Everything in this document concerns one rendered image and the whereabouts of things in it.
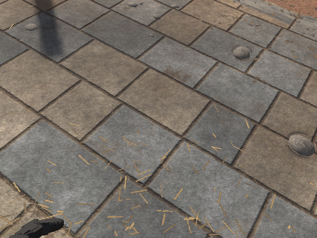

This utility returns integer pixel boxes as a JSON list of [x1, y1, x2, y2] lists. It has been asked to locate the robot left hand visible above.
[[9, 218, 64, 238]]

